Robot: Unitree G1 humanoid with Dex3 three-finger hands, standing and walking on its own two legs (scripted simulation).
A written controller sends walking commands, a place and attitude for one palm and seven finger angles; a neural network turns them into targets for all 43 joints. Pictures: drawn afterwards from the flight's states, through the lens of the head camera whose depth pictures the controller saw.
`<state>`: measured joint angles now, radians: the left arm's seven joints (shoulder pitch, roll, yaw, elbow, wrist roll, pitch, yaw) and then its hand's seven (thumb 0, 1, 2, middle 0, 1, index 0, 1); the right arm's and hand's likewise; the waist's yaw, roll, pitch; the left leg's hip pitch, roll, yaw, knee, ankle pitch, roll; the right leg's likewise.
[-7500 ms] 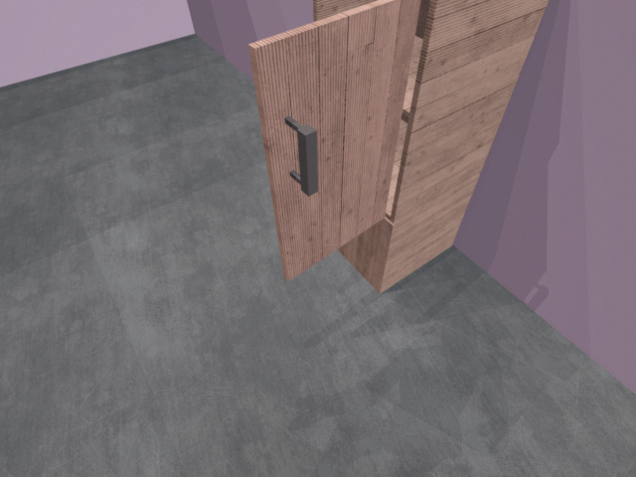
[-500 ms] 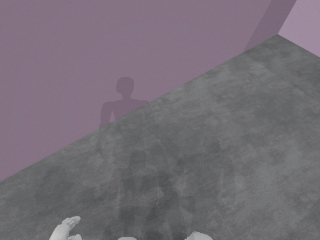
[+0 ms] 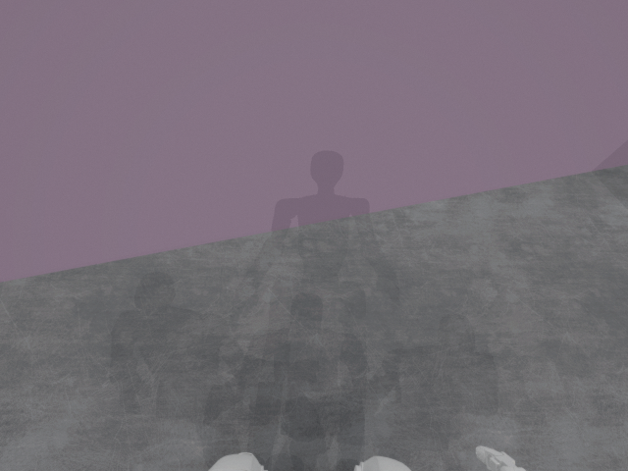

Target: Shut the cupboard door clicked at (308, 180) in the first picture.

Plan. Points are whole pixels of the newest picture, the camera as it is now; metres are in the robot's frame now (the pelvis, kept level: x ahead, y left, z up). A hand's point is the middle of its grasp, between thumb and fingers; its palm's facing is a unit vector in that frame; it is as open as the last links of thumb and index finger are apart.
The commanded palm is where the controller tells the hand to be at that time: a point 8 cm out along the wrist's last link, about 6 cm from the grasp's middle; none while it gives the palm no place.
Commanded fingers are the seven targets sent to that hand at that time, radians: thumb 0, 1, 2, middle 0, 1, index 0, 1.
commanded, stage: walk to a spot facing it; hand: left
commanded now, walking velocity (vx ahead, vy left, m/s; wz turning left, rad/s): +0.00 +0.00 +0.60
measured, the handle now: out of the picture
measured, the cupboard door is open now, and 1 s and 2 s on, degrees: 94 94 94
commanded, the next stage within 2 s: none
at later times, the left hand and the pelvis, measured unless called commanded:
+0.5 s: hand out of the picture +0.04 +0.15 -0.14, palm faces +0.31 -0.92 -0.24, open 7.4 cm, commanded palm none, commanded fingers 0.00 0.90 0.90 -0.20 -0.30 -0.20 -0.30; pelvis +0.02 -0.05 +0.02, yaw +19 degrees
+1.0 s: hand out of the picture +0.00 +0.19 -0.14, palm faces +0.59 -0.76 -0.27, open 7.4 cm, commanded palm none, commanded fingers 0.00 0.90 0.90 -0.20 -0.30 -0.20 -0.30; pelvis +0.04 -0.05 +0.01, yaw +36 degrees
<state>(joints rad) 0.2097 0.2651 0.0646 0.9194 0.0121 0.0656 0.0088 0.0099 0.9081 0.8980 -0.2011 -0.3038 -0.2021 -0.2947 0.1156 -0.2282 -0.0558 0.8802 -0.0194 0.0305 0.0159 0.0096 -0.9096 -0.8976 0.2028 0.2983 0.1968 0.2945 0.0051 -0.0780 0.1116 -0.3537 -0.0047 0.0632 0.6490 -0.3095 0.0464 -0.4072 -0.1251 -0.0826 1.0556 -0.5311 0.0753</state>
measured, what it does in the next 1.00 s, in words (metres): steps on the spot, turning left: right foot, then left foot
